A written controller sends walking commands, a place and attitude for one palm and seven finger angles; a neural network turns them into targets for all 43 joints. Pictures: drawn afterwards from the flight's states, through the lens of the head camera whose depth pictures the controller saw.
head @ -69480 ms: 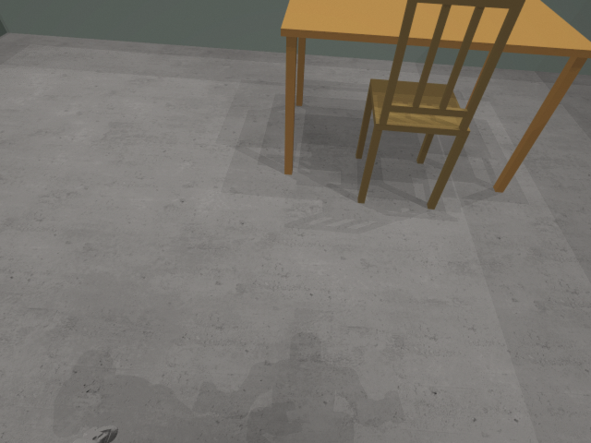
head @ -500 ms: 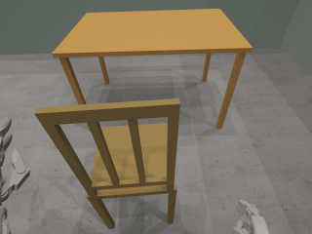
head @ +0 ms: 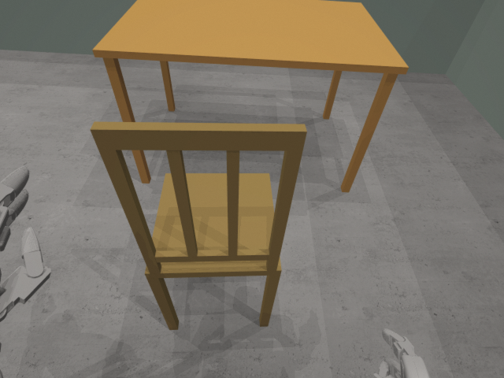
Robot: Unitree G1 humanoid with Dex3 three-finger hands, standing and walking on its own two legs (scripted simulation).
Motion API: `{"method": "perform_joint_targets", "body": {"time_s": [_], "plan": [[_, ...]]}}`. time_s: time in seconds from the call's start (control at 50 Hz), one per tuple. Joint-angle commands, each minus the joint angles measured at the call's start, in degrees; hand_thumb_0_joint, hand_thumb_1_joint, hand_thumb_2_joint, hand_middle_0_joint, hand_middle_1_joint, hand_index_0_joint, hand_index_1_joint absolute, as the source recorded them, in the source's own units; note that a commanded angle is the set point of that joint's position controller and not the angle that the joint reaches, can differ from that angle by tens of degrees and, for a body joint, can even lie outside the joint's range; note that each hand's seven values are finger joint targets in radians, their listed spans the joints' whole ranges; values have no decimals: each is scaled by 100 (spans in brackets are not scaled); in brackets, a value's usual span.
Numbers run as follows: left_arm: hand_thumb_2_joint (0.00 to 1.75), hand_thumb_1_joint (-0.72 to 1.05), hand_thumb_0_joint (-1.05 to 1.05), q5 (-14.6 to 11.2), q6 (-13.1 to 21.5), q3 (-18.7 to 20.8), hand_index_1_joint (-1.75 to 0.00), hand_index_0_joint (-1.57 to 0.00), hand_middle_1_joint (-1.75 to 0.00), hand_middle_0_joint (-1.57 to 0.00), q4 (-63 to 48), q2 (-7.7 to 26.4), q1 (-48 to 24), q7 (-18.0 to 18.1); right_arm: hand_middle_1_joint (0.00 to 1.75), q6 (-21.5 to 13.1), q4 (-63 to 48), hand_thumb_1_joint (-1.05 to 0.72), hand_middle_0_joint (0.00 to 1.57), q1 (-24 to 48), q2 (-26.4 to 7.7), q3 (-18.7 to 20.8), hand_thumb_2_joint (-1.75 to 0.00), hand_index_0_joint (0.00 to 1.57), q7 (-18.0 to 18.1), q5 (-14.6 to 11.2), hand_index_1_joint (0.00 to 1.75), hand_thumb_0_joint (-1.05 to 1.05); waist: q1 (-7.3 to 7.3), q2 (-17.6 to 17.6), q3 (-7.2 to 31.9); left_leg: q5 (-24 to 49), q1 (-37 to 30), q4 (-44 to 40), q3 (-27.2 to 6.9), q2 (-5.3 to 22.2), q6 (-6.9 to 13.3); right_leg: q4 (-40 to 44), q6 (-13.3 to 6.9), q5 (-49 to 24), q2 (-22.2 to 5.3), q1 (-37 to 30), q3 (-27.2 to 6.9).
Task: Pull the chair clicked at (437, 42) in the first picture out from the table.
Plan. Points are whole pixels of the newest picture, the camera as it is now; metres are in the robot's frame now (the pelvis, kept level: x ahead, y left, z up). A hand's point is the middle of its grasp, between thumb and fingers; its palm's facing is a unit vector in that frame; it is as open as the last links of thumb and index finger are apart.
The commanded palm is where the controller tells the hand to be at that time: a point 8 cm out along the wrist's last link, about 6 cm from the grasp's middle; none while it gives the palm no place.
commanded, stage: stop stepping back and stand still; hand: left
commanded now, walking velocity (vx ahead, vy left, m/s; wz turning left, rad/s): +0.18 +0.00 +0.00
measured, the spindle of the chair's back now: (185, 210) +0.45 +0.18 -0.05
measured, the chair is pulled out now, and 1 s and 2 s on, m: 0.58 0.58 0.58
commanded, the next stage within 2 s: let the arm hang, fingers relaxed in 0.80 s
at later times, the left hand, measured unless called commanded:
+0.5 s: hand out of the picture +0.11 +0.27 +0.16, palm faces +0.46 -0.79 -0.40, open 7.4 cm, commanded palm +0.06 +0.31 +0.19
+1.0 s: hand (56, 358) +0.14 +0.26 +0.04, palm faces +0.24 -0.86 -0.44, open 7.4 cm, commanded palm none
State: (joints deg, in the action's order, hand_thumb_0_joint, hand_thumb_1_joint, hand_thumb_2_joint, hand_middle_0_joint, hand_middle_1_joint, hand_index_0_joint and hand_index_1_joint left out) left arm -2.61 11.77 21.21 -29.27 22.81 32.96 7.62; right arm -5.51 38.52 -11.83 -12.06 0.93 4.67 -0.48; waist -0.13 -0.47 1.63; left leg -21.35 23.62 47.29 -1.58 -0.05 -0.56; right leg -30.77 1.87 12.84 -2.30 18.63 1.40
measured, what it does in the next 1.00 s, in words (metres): steps on the spot: left foot, then right foot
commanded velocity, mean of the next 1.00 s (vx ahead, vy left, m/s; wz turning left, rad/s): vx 0.09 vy -0.01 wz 0.00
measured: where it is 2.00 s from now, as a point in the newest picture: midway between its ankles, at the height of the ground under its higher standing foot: outside the picture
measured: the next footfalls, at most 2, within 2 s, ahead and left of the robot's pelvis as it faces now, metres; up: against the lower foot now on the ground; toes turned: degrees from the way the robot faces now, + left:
left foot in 0.04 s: -0.01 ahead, +0.11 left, +0.00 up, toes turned +1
right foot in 0.74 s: -0.03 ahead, -0.12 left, +0.00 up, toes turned +0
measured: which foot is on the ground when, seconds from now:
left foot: up 0.00-0.02, down 0.04-1.00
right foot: down 0.00-0.60, up 0.62-0.72, down 0.74-1.00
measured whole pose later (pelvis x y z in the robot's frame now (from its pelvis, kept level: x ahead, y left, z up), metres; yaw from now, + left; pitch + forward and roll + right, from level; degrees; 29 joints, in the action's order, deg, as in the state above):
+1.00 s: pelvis -0.07 +0.01 +0.00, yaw +2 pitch +1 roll -1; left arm 1.2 3.7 11.0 1.5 18.1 21.0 2.9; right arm -5.4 43.9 -10.9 -13.0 1.0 0.5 0.0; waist 0.0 3.5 1.8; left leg -13.9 17.9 31.0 -0.8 -1.6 1.7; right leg -29.3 0.9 16.3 -1.5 14.0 2.3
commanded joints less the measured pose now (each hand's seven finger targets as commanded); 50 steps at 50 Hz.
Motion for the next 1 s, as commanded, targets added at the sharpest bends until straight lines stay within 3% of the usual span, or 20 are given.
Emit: {"method": "perform_joint_targets", "body": {"time_s": [0.0, 0.02, 0.04, 0.08, 0.12, 0.2, 0.32, 0.38, 0.44, 0.5, 0.54, 0.56, 0.6, 0.7, 0.76, 0.8, 0.86, 0.88, 0.9, 0.98], "plan": [[90, 90, 0, -23, 527, 1078, -30, -20, -30, -20, -1442, 1226, -324, 297, 30, -445, -1144, -90, 20, 644, -617, 174, -90, 20, 221, -29, 30, 0, 78, 1123, 259, 1698, -843, -3199, -611, 808, 264, -546, -218, -462, -322, -362, -212], [90, 90, 0, 1, 564, 1038, -30, -20, -30, -20, -1631, 1143, -364, 301, 30, -501, -1164, -90, 20, 477, -582, 194, -90, 20, 148, 5, 30, 0, 61, 1895, 521, 2756, -1238, -2917, -1224, 1456, 549, -1100, -106, 795, -172, 187, -149], [90, 90, 0, -17, 564, 1076, -30, -20, -30, -20, -1784, 1218, -370, 302, 30, -564, -1100, -90, 20, 438, -564, 231, -90, 20, 68, 5, 30, 0, 46, 1681, 713, 3094, -1301, -2809, -1127, 1608, 687, -1510, -81, 1345, -90, 188, -211], [90, 90, 0, -48, 488, 1198, -30, -20, -30, -20, -1912, 1284, -168, 268, 30, -670, -1102, -90, 20, 495, -447, 208, -90, 20, 24, 110, 30, 0, 54, 1995, 835, 3100, -1141, -2804, -1314, 1524, 663, -1404, -87, 1391, -175, -36, -248], [90, 90, 0, -35, 415, 955, -30, -20, -30, -20, -2128, 1112, -201, 234, 30, -704, -1048, -90, 20, 376, -517, 188, -90, 20, -58, 38, 30, 0, 78, 1526, 726, 2890, -1101, -2554, -970, 1336, 538, -467, -79, 822, -146, -517, -146], [90, 90, 0, -31, 264, 996, -30, -20, -30, -20, -1100, 1141, 123, 202, 30, -651, -960, -90, 20, 356, -581, 131, -90, 20, -48, -56, 30, 0, 98, 720, 131, -213, -175, -2747, -721, 841, 305, 1009, -106, 142, -59, -1283, -32], [90, 90, 0, -2, 59, 770, -30, -20, -30, -20, -552, 996, -604, 199, 30, -441, -1097, -90, 20, 433, -560, 116, -90, 20, 92, -91, 30, 0, 141, 607, -360, -1934, 318, -2919, -558, 520, 253, 924, -339, 1879, 128, -580, -162], [90, 90, 0, 10, 45, 755, -30, -20, -30, -20, -657, 1153, -803, 196, 30, -395, -979, -90, 20, 355, -550, 144, -90, 20, 97, 24, 30, 0, 165, -750, -218, -667, -523, -1151, -36, 46, 190, 1835, -665, 2467, -611, 239, -1139], [90, 90, 0, 28, 64, 706, -30, -20, -30, -20, -879, 1161, -1008, 220, 30, -374, -825, -90, 20, 339, -566, 102, -90, 20, 68, 76, 30, 0, 195, -877, 50, -76, -1023, -78, 159, -73, 167, 2099, -1012, 2581, -1265, 724, -1464], [90, 90, 0, 62, 173, 808, -30, -20, -30, -20, -1025, 1254, -971, 281, 30, -455, -935, -90, 20, 427, -571, 32, -90, 20, 127, 33, 30, 0, 176, -23, -168, -641, -1091, -1805, -178, 182, 319, 1395, -654, 2646, -764, 727, -790], [90, 90, 0, 131, 250, 796, -30, -20, -30, -20, -1210, 1077, -785, 307, 30, -548, -1087, -90, 20, 366, -674, 87, -90, 20, 169, 14, 30, 0, 122, 1213, -463, -1622, -485, -3432, -1330, 818, 538, 122, -341, 1870, 0, 298, -380], [90, 90, 0, 161, 257, 871, -30, -20, -30, -20, -1273, 1105, -657, 307, 30, -586, -1148, -90, 20, 354, -660, 130, -90, 20, 148, -50, 30, 0, 78, 1487, -321, -1557, -158, -3716, -1698, 1201, 666, -618, -219, 1157, 173, -198, -55], [90, 90, 0, 176, 296, 1113, -30, -20, -30, -20, -1321, 1354, -678, 251, 30, -641, -1094, -90, 20, 394, -508, 136, -90, 20, 148, -47, 30, 0, 69, 2028, -220, -2447, 562, -4138, -1794, 1267, 593, -1161, -136, 1054, 153, -779, 14], [90, 90, 0, 119, 318, 836, -30, -20, -30, -20, -620, 1039, -158, 164, 30, -773, -939, -90, 20, 163, -599, 149, -90, 20, 56, -60, 30, 0, 70, 372, -351, 215, -63, -2696, -820, 731, 408, 1051, -227, -149, -122, -1156, -199], [90, 90, 0, 54, 399, 830, -30, -20, -30, -20, -515, 1001, -352, 123, 30, -799, -826, -90, 20, 185, -611, 142, -90, 20, 39, -9, 30, 0, 161, 831, -13, 562, -402, -2912, -699, 710, 235, 868, -256, -432, -210, -1181, -265], [90, 90, 0, -13, 343, 799, -30, -20, -30, -20, -505, 962, -90, 126, 30, -738, -852, -90, 20, 206, -658, 214, -90, 20, 27, -80, 30, 0, 119, 210, 226, 1072, -831, -2711, -662, 664, 263, 888, -271, -711, -170, -1138, -449], [90, 90, 0, -27, 375, 880, -30, -20, -30, -20, -857, 1064, -172, 146, 30, -677, -897, -90, 20, 327, -619, 186, -90, 20, 37, -35, 30, 0, 128, 239, 513, 1772, -1198, -2623, -541, 636, 249, 868, -266, -1182, -247, -1242, -489], [90, 90, 0, 630, -690, -1434, -30, -20, -30, -20, 3457, -356, -658, -612, 30, -555, 325, -90, 20, 270, -1232, 352, -90, 20, -477, 75, 30, 0, 283, 236, 128, 3521, -724, -1565, -544, 489, 332, -173, -316, -2507, -458, -409, -180], [90, 90, 0, 522, -1094, -1479, -30, -20, -30, -20, 3648, -767, -537, -683, 30, -188, 358, -90, 20, -192, -553, 284, -90, 20, -435, 20, 30, 0, 164, -164, 644, 4284, -1335, -1519, -335, 342, 204, 158, -381, -2681, -415, -582, -357], [90, 90, 0, 457, -1154, -1657, -30, -20, -30, -20, 4437, -544, -1109, -691, 30, 179, 233, -90, 20, -279, -608, 174, -90, 20, -453, 135, 30, 0, 135, -912, 487, 2636, -1059, -1566, -658, 406, 356, 248, -539, -1297, -513, -491, -451]]}}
